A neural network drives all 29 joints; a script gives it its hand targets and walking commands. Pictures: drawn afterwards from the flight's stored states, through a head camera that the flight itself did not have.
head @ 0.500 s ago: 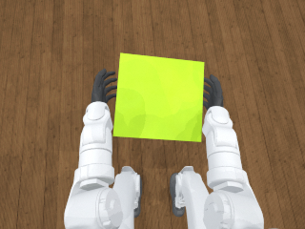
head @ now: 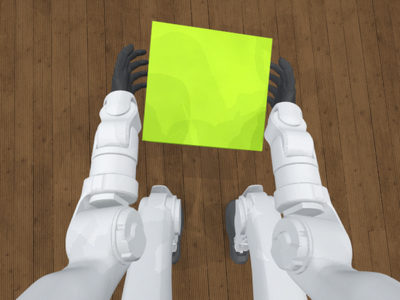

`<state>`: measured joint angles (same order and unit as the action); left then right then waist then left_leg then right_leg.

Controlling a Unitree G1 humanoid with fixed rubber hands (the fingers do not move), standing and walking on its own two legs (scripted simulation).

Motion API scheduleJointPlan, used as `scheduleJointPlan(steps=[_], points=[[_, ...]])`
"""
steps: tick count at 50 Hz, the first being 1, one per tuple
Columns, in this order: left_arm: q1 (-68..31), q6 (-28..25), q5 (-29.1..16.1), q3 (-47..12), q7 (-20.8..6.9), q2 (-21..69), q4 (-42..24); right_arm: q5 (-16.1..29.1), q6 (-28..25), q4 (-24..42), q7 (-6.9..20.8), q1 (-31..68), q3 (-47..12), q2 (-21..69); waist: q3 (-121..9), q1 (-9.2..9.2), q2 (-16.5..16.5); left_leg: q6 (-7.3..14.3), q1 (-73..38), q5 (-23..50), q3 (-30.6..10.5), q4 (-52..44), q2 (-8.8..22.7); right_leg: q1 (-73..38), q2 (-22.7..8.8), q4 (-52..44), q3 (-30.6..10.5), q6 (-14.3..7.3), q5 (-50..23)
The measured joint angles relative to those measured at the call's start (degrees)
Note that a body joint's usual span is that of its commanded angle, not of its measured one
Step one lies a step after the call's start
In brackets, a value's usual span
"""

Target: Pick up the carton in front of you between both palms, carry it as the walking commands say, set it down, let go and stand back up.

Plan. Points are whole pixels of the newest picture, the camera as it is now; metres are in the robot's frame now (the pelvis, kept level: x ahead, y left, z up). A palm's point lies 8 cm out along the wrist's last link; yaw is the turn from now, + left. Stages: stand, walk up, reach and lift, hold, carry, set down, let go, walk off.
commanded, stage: set down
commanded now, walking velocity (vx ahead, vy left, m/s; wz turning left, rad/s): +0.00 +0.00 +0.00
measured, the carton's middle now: (200, 101) +0.49 +0.02 -0.19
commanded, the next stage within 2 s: none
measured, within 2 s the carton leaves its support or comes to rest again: rests again in 1.00 s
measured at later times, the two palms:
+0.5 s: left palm (142, 99) +0.51 +0.17 -0.25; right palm (260, 109) +0.49 -0.13 -0.25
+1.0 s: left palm (147, 98) +0.52 +0.16 -0.28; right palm (264, 107) +0.51 -0.14 -0.27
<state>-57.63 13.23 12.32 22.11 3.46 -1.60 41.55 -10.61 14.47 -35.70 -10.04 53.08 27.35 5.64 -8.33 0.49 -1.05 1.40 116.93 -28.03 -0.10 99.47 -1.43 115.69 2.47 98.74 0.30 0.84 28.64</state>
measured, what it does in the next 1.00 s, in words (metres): lowers itself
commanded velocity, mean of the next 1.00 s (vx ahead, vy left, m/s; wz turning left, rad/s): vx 0.00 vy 0.00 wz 0.00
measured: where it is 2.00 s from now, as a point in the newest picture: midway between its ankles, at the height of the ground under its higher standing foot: (205, 242)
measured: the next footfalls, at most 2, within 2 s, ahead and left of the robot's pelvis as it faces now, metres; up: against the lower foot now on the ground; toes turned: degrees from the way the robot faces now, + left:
none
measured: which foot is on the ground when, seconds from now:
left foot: down 0.00-1.00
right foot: down 0.00-1.00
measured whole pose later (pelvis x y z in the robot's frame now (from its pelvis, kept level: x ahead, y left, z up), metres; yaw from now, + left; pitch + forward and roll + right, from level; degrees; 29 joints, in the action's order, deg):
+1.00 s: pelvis -0.01 +0.00 -0.13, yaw -1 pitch +40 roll -3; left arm -79.5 9.7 5.0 12.4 3.1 -14.4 62.3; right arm -2.9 9.4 -52.3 -7.6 72.5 26.6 -5.0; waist 9.8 -1.3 -2.6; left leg 1.6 134.2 -30.7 -0.2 124.9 -1.7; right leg 132.3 6.1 123.9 -0.1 3.5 31.9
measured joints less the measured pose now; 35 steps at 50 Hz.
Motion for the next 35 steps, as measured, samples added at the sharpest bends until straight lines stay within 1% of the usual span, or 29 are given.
scheduleJointPlan(steps=[14,22,24,27,29,30,33,34,35], points=[[-9.95,-1.21,-2.12,-2.33,0.66,-4.86,6.52,3.12,-1.42,-3.75,-2.26,7.68,-0.7,-3.12,6.94,0.06,0.05,0.14,10.59,-1.02,0.01,11.34,0.02,10.34,0.44,11.19,0.4,0.44,1.15],[-14.49,-2.72,-6.08,-6.41,1.32,-8.78,10.04,7.15,-3.34,-6.43,-2.83,11.46,-3.5,-5.87,13.4,-0.21,0.04,0.32,14.29,-1.8,0.03,17.38,-0.11,13.74,0.39,17.12,0.72,0.68,2.14],[-15.27,-2.79,-7.54,-7.89,1.76,-10.21,11.07,8.49,-3.42,-8.81,-2.95,13.69,-4.65,-7.04,14.89,-0.7,-0.2,0.38,14.9,-2.09,0.02,18.92,-0.08,14.27,0.43,18.58,0.83,0.74,2.48],[-15.71,-3.25,-9.98,-10.76,2.44,-11.79,11.95,10.4,-4.03,-10.62,-3.03,15.91,-6.25,-8.67,16.27,-1.24,-0.95,0.45,15.51,-2.79,-0.05,21.02,-0.03,14.79,0.56,20.55,0.99,0.82,3.1],[-15.82,-3.32,-11.22,-12.46,2.87,-12.36,12.32,11.28,-4.9,-11.05,-2.93,16.33,-6.27,-9.04,16.68,-1.51,-1.33,0.44,15.83,-3.2,-0.13,22.14,-0.15,14.99,0.91,21.66,0.88,1.0,3.68],[-15.82,-3.27,-11.64,-13.1,3.07,-12.55,12.5,11.59,-5.23,-11.29,-2.8,16.35,-6.09,-9.05,16.74,-1.67,-1.46,0.41,15.99,-3.34,-0.17,22.61,-0.28,15.08,1.16,22.13,0.71,1.44,3.89],[-16.0,-2.88,-12.32,-14.19,3.12,-12.63,13.12,12.06,-5.68,-11.6,-2.32,15.69,-5.11,-8.91,16.5,-1.97,-1.58,0.24,16.49,-3.53,-0.33,23.64,-0.81,15.32,1.97,23.26,0.22,2.19,4.43],[-16.19,-2.88,-12.19,-14.36,3.11,-12.5,13.58,12.04,-5.75,-11.59,-2.08,15.37,-4.72,-8.88,16.37,-2.04,-1.53,0.17,16.65,-3.51,-0.39,23.89,-1.04,15.38,2.19,23.55,0.06,2.66,4.36],[-16.44,-2.93,-11.86,-14.33,3.06,-12.38,14.14,11.9,-5.82,-11.65,-1.78,15.14,-4.26,-8.8,16.25,-2.09,-1.49,0.1,16.79,-3.46,-0.45,24.09,-1.22,15.43,2.34,23.83,-0.02,2.64,4.65]])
